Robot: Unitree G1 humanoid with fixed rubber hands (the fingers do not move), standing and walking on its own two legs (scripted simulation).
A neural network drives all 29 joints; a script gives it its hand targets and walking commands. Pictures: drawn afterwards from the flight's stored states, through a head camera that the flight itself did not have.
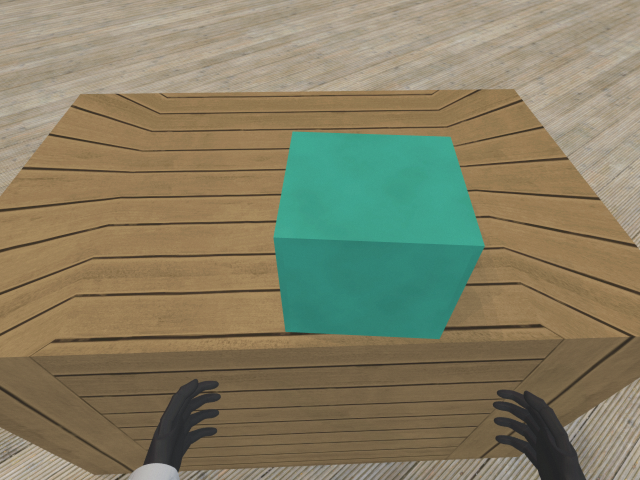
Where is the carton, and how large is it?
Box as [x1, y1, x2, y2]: [273, 132, 484, 338]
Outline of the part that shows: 292,132 273,237 285,331 439,338 484,246 450,137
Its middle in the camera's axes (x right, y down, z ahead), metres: +0.07 -0.01 +0.57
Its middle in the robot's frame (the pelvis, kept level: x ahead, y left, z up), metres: +0.43 -0.04 +0.06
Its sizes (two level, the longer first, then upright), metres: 0.231 0.213 0.210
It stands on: a pedestal, 0.73 m high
